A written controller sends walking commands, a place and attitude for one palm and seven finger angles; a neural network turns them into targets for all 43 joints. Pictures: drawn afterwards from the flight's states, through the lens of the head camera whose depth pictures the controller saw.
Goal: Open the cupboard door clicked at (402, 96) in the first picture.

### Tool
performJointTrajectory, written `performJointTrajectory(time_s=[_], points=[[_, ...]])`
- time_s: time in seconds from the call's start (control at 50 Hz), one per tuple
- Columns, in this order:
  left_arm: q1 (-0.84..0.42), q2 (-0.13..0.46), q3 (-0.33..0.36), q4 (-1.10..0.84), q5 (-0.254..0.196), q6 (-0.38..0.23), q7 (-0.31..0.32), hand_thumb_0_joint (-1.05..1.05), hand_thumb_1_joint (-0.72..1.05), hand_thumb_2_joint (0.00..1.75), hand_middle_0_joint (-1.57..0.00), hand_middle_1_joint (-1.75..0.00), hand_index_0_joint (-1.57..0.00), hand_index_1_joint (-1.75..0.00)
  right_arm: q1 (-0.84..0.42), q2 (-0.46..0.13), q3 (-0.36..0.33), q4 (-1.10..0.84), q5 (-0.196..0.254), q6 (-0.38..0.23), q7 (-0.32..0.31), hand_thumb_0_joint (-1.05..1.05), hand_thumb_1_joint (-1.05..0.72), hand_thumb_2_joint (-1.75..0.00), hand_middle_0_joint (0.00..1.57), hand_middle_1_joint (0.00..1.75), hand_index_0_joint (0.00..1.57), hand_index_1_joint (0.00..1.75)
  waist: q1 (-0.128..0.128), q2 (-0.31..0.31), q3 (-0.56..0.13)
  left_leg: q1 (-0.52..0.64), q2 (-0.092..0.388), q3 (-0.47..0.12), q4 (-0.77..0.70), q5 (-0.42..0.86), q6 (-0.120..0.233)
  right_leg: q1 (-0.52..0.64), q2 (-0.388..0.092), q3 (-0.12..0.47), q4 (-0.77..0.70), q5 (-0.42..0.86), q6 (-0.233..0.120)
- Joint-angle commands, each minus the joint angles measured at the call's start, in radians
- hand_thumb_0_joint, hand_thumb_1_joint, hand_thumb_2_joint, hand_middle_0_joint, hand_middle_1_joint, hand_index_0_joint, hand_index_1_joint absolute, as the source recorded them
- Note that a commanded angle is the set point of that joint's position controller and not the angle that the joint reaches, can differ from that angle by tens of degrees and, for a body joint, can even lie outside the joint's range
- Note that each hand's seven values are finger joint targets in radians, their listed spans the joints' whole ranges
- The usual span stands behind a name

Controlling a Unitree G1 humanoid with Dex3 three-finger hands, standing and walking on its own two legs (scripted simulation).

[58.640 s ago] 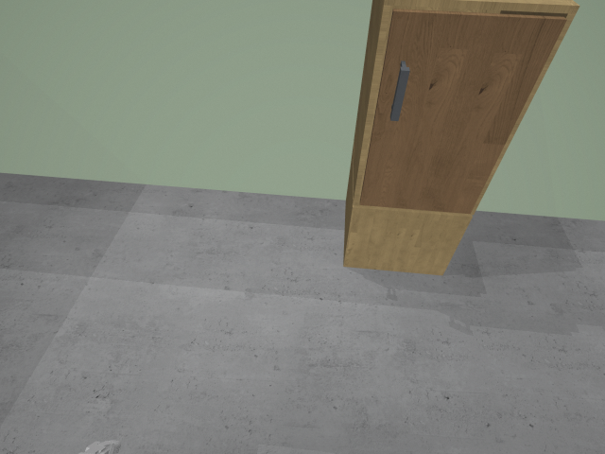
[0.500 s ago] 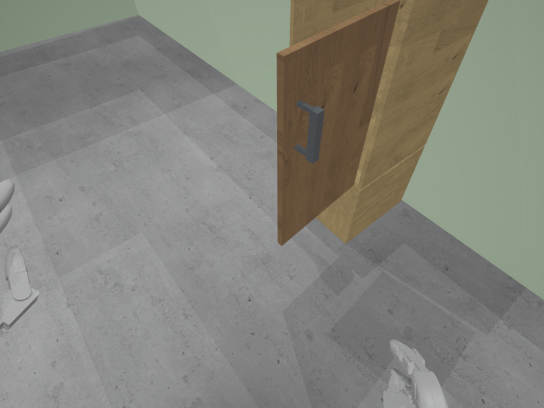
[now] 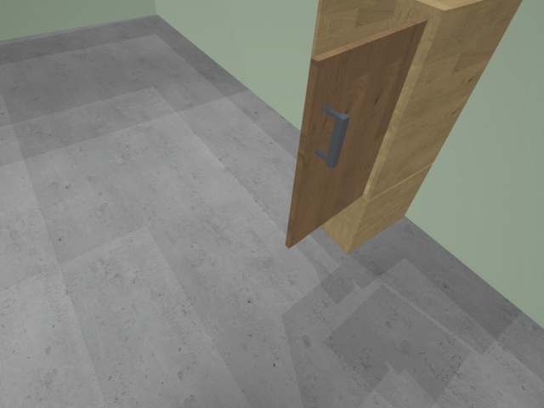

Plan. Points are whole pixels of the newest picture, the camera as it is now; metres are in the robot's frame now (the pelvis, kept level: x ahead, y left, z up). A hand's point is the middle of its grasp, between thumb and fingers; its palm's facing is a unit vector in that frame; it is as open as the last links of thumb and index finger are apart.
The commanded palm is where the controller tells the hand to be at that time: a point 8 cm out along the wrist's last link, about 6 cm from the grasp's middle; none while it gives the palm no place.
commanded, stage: let the arm hang, fingers relaxed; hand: left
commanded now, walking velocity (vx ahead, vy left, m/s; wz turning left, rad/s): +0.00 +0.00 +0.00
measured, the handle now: (329, 137) +0.64 -0.10 +0.05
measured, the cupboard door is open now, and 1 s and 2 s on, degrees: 95 95 95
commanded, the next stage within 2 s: look to check the result in 0.78 s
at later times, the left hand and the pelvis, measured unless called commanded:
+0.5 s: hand out of the picture -0.05 +0.18 -0.16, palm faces +0.02 -0.98 -0.18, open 7.4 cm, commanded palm none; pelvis +0.00 +0.03 +0.01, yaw -1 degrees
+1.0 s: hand out of the picture -0.03 +0.19 -0.17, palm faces +0.02 -0.98 -0.19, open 7.4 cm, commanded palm none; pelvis +0.00 +0.02 +0.01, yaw -1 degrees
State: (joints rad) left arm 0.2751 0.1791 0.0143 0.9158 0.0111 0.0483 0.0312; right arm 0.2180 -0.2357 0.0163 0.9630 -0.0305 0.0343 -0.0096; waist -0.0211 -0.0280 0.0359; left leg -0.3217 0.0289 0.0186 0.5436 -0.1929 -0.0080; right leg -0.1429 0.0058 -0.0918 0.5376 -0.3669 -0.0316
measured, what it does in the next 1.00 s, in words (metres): stands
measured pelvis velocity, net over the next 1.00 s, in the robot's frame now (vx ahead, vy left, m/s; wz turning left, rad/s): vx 0.00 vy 0.02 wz -0.02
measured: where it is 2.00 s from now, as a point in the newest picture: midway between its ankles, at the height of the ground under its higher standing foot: outside the picture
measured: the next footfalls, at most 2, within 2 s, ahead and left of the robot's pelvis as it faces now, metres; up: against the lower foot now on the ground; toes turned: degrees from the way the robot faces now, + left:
none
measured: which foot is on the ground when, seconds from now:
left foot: down 0.00-1.00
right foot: down 0.00-1.00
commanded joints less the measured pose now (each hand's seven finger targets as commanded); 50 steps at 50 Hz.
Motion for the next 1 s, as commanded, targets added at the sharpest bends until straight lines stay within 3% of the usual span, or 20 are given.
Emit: performJointTrajectory(time_s=[0.0, 0.14, 0.3, 0.42, 0.5, 0.58, 0.72, 0.86, 0.98], points=[[0.051, 0.133, 0.024, 0.045, -0.003, -0.043, -0.013, 0.00, 0.90, 0.90, -0.20, -0.30, -0.20, -0.30, -0.007, -0.074, -0.026, 0.004, 0.000, -0.017, -0.020, 0.00, -0.90, -0.90, 0.20, 0.30, 0.20, 0.30, 0.016, 0.221, 0.016, 0.063, 0.061, -0.097, -0.160, -0.034, 0.029, -0.055, -0.110, 0.139, -0.210, 0.055, -0.029], [0.123, 0.085, 0.007, 0.178, -0.005, -0.052, -0.008, 0.00, 0.90, 0.90, -0.20, -0.30, -0.20, -0.30, 0.103, -0.044, -0.032, 0.100, 0.011, -0.018, -0.029, 0.00, -0.90, -0.90, 0.20, 0.30, 0.20, 0.30, 0.011, 0.051, 0.007, 0.135, 0.071, -0.094, -0.180, -0.010, 0.038, -0.069, -0.105, 0.113, -0.229, 0.064, -0.022], [0.183, 0.040, -0.002, 0.235, -0.006, -0.053, 0.005, 0.00, 0.90, 0.90, -0.20, -0.30, -0.20, -0.30, 0.156, 0.006, -0.030, 0.163, 0.010, -0.017, -0.028, 0.00, -0.90, -0.90, 0.20, 0.30, 0.20, 0.30, 0.007, -0.012, 0.069, 0.125, 0.065, -0.078, -0.198, -0.025, 0.041, -0.116, -0.109, 0.108, -0.218, 0.026, -0.013], [0.203, 0.020, 0.000, 0.242, -0.002, -0.052, 0.011, 0.00, 0.90, 0.90, -0.20, -0.30, -0.20, -0.30, 0.162, 0.032, -0.030, 0.179, 0.009, -0.020, -0.027, 0.00, -0.90, -0.90, 0.20, 0.30, 0.20, 0.30, 0.014, 0.012, 0.102, 0.095, 0.061, -0.081, -0.223, -0.069, 0.043, -0.132, -0.104, 0.107, -0.202, 0.020, -0.007], [0.204, 0.012, 0.004, 0.238, -0.001, -0.055, 0.013, 0.00, 0.90, 0.90, -0.20, -0.30, -0.20, -0.30, 0.163, 0.039, -0.032, 0.179, 0.007, -0.026, -0.027, 0.00, -0.90, -0.90, 0.20, 0.30, 0.20, 0.30, 0.015, 0.039, 0.090, 0.100, 0.060, -0.078, -0.225, -0.050, 0.044, -0.122, -0.105, 0.107, -0.195, 0.048, -0.004], [0.192, 0.009, 0.005, 0.232, 0.000, -0.057, 0.014, 0.00, 0.90, 0.90, -0.20, -0.30, -0.20, -0.30, 0.166, 0.043, -0.033, 0.177, 0.007, -0.027, -0.026, 0.00, -0.90, -0.90, 0.20, 0.30, 0.20, 0.30, 0.013, 0.026, 0.113, 0.089, 0.056, -0.072, -0.219, -0.047, 0.040, -0.130, -0.107, 0.107, -0.203, 0.044, -0.004], [0.183, 0.006, 0.010, 0.225, 0.000, -0.059, 0.012, 0.00, 0.90, 0.90, -0.20, -0.30, -0.20, -0.30, 0.161, 0.040, -0.034, 0.168, 0.007, -0.032, -0.029, 0.00, -0.90, -0.90, 0.20, 0.30, 0.20, 0.30, 0.013, 0.057, 0.087, 0.108, 0.059, -0.074, -0.222, -0.020, 0.041, -0.110, -0.106, 0.106, -0.201, 0.079, -0.003], [0.177, 0.019, 0.008, 0.224, -0.002, -0.061, 0.013, 0.00, 0.90, 0.90, -0.20, -0.30, -0.20, -0.30, 0.155, 0.031, -0.034, 0.168, 0.010, -0.032, -0.028, 0.00, -0.90, -0.90, 0.20, 0.30, 0.20, 0.30, 0.012, 0.023, 0.081, 0.129, 0.060, -0.069, -0.203, 0.036, 0.040, -0.101, -0.110, 0.107, -0.211, 0.098, -0.003], [0.178, 0.025, 0.007, 0.230, -0.003, -0.060, 0.012, 0.00, 0.90, 0.90, -0.20, -0.30, -0.20, -0.30, 0.151, 0.023, -0.032, 0.174, 0.011, -0.032, -0.029, 0.00, -0.90, -0.90, 0.20, 0.30, 0.20, 0.30, 0.012, 0.035, 0.072, 0.141, 0.062, -0.070, -0.204, 0.047, 0.041, -0.090, -0.111, 0.107, -0.213, 0.104, -0.003]])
